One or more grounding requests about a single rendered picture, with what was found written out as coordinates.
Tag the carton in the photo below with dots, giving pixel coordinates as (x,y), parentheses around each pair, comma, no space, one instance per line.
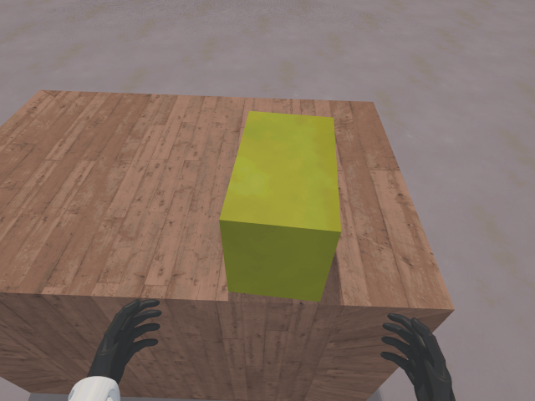
(280,221)

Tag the pedestal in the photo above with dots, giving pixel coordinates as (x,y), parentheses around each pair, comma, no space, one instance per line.
(106,198)

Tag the left robot hand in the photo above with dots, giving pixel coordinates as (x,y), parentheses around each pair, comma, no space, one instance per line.
(117,347)

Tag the right robot hand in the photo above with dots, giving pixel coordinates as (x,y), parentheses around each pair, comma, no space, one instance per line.
(426,365)

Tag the robot left forearm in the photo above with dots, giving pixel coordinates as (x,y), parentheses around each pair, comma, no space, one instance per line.
(96,388)

